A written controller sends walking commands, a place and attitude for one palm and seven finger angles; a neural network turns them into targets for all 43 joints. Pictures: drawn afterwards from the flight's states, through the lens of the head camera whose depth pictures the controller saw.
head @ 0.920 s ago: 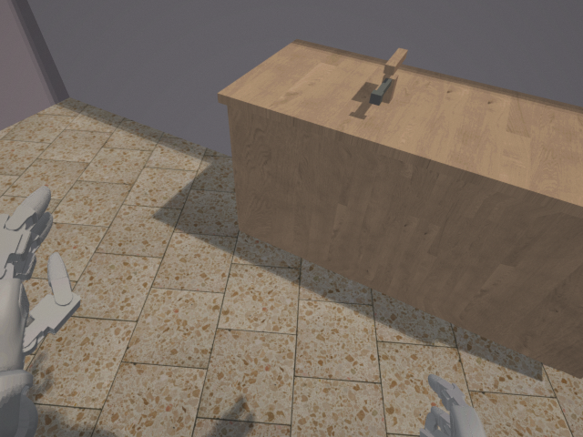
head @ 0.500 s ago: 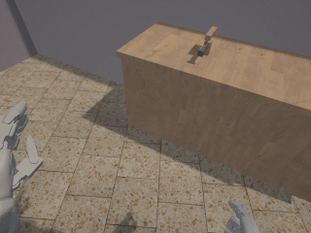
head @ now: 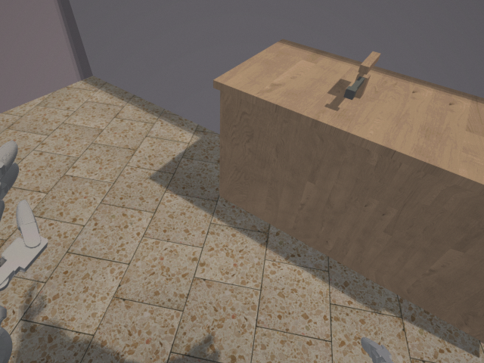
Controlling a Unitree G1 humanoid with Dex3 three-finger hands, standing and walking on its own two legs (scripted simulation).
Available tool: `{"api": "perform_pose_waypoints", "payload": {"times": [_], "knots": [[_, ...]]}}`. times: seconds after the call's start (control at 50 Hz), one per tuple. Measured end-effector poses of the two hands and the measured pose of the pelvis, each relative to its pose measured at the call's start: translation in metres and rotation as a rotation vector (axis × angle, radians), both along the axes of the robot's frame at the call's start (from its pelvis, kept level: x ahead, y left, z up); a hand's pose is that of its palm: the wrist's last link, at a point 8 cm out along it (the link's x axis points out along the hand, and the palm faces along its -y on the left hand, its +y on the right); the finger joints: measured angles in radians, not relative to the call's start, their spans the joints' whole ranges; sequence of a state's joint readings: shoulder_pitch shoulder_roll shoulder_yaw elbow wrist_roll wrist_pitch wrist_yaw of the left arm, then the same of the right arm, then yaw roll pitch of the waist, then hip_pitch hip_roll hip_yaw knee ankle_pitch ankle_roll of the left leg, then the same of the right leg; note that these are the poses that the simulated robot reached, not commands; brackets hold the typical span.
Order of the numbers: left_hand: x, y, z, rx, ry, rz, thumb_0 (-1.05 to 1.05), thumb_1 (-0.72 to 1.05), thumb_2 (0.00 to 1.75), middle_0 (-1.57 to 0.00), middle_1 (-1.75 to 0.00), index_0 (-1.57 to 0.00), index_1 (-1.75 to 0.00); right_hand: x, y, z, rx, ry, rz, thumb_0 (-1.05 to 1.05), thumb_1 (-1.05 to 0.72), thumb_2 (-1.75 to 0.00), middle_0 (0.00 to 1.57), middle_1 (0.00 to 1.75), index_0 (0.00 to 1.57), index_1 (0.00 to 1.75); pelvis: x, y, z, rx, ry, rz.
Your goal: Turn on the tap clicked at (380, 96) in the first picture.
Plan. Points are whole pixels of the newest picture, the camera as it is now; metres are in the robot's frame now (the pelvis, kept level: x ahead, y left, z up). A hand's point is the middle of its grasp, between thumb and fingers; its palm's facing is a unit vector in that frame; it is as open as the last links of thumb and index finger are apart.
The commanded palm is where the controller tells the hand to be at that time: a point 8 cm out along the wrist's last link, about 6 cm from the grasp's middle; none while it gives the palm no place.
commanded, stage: walk to a spot facing it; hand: left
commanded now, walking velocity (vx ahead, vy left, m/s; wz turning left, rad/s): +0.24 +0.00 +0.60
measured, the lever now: (350, 92) +0.85 -0.32 +0.05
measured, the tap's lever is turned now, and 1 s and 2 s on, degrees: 0 0 0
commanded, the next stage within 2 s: none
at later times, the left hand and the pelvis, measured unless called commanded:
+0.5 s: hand (74, 256) +0.20 +0.20 +0.18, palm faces +0.60 -0.64 -0.48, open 7.4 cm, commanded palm +0.13 +0.23 +0.19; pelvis +0.07 -0.09 +0.02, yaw +18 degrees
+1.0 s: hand out of the picture +0.11 +0.22 +0.21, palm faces +0.76 -0.52 -0.40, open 7.4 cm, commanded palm +0.03 +0.23 +0.19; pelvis +0.05 -0.09 +0.02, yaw +34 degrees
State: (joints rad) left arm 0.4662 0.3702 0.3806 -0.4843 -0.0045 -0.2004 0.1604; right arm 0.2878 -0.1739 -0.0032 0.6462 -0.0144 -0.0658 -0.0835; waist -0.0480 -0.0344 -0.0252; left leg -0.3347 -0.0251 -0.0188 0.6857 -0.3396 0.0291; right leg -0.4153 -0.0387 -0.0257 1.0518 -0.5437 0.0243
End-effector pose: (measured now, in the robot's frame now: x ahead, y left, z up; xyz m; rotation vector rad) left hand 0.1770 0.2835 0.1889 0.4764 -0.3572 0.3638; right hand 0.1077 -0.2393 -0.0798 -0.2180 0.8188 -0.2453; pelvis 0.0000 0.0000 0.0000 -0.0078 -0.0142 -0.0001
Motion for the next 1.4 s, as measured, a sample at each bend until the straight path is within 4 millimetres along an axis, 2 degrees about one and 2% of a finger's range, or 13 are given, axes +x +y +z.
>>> {"api": "perform_pose_waypoints", "payload": {"times": [0.08, 0.16, 0.34, 0.48, 0.6, 0.7, 0.8, 0.88, 0.96, 1.08, 1.18, 1.3, 1.4], "knots": [[0.001, -0.005, 0.01, 0.001, 0.01, 0.018, 0.02, 0.89, 0.9, -0.21, -0.3, -0.21, -0.3, 0.02, 0.017, 0.003, 0.061, 0.027, 0.085, 0.01, -0.9, -0.89, 0.2, 0.3, 0.2, 0.3, 0.009, -0.009, 0.011, -0.025, 0.014, 0.057], [-0.006, -0.019, 0.019, 0.03, 0.049, 0.036, 0.02, 0.89, 0.9, -0.21, -0.3, -0.21, -0.3, 0.047, 0.021, 0.004, 0.106, 0.019, 0.153, 0.01, -0.9, -0.89, 0.2, 0.3, 0.21, 0.3, 0.02, -0.022, 0.016, -0.027, 0.027, 0.093], [-0.014, -0.047, 0.016, 0.062, 0.121, 0.227, 0.02, 0.89, 0.9, -0.22, -0.3, -0.22, -0.3, 0.13, -0.012, -0.016, 0.105, -0.001, 0.298, 0.01, -0.9, -0.89, 0.2, 0.3, 0.21, 0.3, 0.05, -0.066, 0.006, 0.013, 0.015, 0.213], [-0.027, -0.06, 0.012, 0.01, 0.18, 0.35, 0.02, 0.89, 0.9, -0.22, -0.3, -0.22, -0.3, 0.188, -0.038, 0.009, 0.032, -0.045, 0.36, 0.01, -0.9, -0.89, 0.2, 0.3, 0.2, 0.3, 0.067, -0.085, 0.019, 0.075, 0.005, 0.312], [-0.038, -0.065, 0.03, 0.042, 0.117, 0.397, 0.02, 0.89, 0.9, -0.22, -0.3, -0.22, -0.3, 0.221, -0.033, 0.025, -0.012, -0.089, 0.431, 0.01, -0.91, -0.9, 0.2, 0.3, 0.2, 0.3, 0.073, -0.094, 0.021, 0.082, 0.016, 0.378], [-0.057, -0.056, 0.034, 0.05, 0.057, 0.458, 0.01, 0.89, 0.9, -0.22, -0.3, -0.22, -0.3, 0.23, -0.008, 0.028, -0.012, -0.091, 0.495, 0.01, -0.91, -0.9, 0.19, 0.3, 0.2, 0.3, 0.077, -0.089, 0.017, 0.065, 0.034, 0.419], [-0.076, -0.036, 0.012, -0.01, 0.014, 0.506, 0.01, 0.89, 0.9, -0.22, -0.3, -0.21, -0.3, 0.226, 0.025, 0.021, -0.004, -0.096, 0.549, 0.01, -0.91, -0.9, 0.2, 0.3, 0.2, 0.3, 0.074, -0.076, 0.003, 0.046, 0.032, 0.455], [-0.084, -0.028, 0.002, -0.039, 0.013, 0.497, 0.02, 0.89, 0.9, -0.21, -0.3, -0.21, -0.3, 0.208, 0.053, 0.02, 0.048, -0.077, 0.611, 0.01, -0.91, -0.9, 0.2, 0.3, 0.2, 0.3, 0.064, -0.077, 0.004, 0.033, -0.003, 0.518], [-0.106, -0.039, 0.02, 0.004, 0.004, 0.48, 0.02, 0.89, 0.9, -0.22, -0.3, -0.21, -0.3, 0.187, 0.069, 0.025, 0.092, -0.035, 0.688, 0.01, -0.9, -0.89, 0.2, 0.3, 0.2, 0.3, 0.057, -0.085, 0.014, -0.018, -0.012, 0.577], [-0.157, -0.06, 0.046, 0.072, 0.0, 0.574, 0.02, 0.89, 0.9, -0.22, -0.3, -0.21, -0.3, 0.176, 0.065, 0.026, 0.103, 0.006, 0.755, 0.01, -0.9, -0.89, 0.2, 0.3, 0.21, 0.3, 0.053, -0.096, 0.023, -0.067, 0.0, 0.639], [-0.187, -0.071, 0.031, -0.006, 0.054, 0.746, 0.01, 0.89, 0.9, -0.21, -0.3, -0.21, -0.3, 0.188, 0.054, 0.019, 0.093, 0.005, 0.802, 0.01, -0.9, -0.89, 0.2, 0.3, 0.21, 0.3, 0.057, -0.111, 0.024, -0.065, 0.018, 0.696], [-0.191, -0.104, 0.001, -0.114, 0.082, 0.833, 0.02, 0.9, 0.9, -0.21, -0.3, -0.21, -0.3, 0.216, 0.047, 0.0, 0.061, 0.0, 0.917, 0.01, -0.9, -0.89, 0.2, 0.3, 0.2, 0.3, 0.059, -0.136, 0.011, -0.004, 0.032, 0.785], [-0.195, -0.12, 0.021, -0.06, 0.079, 0.842, 0.02, 0.89, 0.9, -0.22, -0.3, -0.21, -0.3, 0.236, 0.049, 0.007, 0.03, 0.012, 0.93, 0.02, -0.9, -0.89, 0.2, 0.3, 0.2, 0.3, 0.069, -0.133, 0.02, 0.04, 0.032, 0.855]]}}
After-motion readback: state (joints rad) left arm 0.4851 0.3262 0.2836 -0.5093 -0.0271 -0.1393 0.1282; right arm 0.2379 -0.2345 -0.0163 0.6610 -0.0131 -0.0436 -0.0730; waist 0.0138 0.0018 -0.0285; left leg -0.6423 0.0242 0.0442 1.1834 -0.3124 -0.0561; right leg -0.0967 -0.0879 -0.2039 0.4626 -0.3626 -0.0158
